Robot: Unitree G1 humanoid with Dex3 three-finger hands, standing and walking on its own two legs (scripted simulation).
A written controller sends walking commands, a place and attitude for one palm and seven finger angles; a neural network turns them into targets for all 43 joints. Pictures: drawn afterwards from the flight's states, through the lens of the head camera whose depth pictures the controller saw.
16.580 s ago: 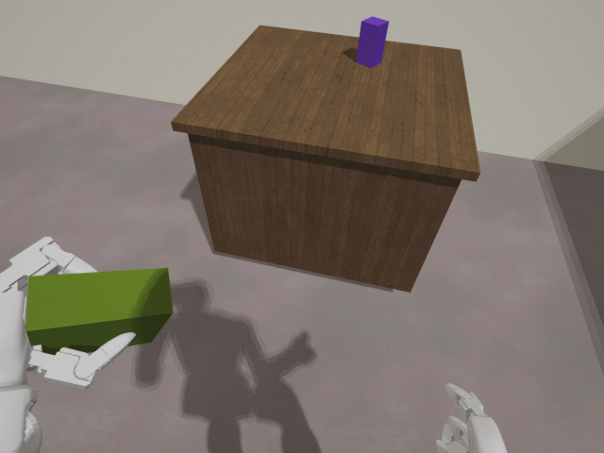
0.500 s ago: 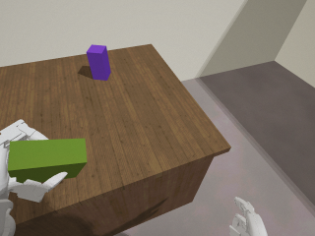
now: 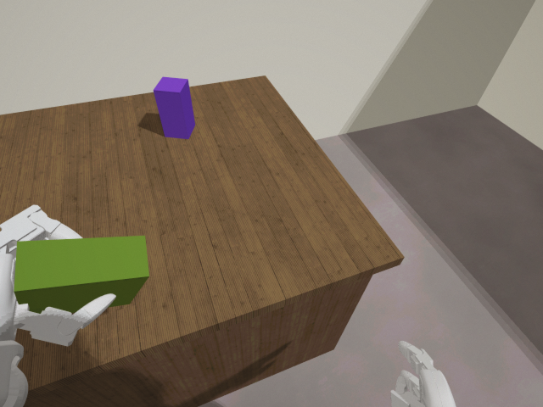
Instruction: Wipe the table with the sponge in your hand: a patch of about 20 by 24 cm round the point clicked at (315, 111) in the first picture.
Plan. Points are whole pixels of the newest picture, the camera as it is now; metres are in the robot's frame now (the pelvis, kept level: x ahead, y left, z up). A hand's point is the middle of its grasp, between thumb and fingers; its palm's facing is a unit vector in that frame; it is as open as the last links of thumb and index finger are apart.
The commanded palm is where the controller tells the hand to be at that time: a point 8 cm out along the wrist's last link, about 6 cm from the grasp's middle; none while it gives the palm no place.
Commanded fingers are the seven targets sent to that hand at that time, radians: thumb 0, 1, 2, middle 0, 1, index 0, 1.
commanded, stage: shuffle to correct the standing spot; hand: left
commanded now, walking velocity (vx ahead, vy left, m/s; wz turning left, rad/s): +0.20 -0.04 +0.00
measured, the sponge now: (101, 276) +0.23 +0.21 +0.14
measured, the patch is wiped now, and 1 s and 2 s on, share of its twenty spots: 0.00 0.00 0.00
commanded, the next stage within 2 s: come to a stop and stand still in 0.72 s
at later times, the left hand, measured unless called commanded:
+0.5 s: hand (71, 276) +0.22 +0.23 +0.16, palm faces +0.38 -0.85 -0.37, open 9.2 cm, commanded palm +0.16 +0.27 +0.18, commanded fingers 0.00 0.10 1.30 -1.20 -1.60 -1.20 -1.60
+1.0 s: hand (36, 239) +0.25 +0.28 +0.18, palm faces +0.47 -0.81 -0.34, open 9.2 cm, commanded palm +0.16 +0.28 +0.18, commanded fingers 0.00 0.10 1.30 -1.20 -1.60 -1.20 -1.60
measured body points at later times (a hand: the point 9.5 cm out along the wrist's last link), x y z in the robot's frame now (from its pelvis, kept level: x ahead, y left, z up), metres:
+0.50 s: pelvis +0.00 -0.01 +0.00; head +0.00 +0.00 +0.45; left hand +0.19 +0.28 +0.18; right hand +0.17 -0.24 -0.08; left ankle +0.00 +0.11 -0.73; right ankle -0.02 -0.09 -0.73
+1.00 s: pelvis -0.01 +0.00 +0.00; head +0.02 +0.02 +0.45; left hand +0.22 +0.32 +0.20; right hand +0.16 -0.22 -0.08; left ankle +0.00 +0.11 -0.73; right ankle -0.02 -0.09 -0.73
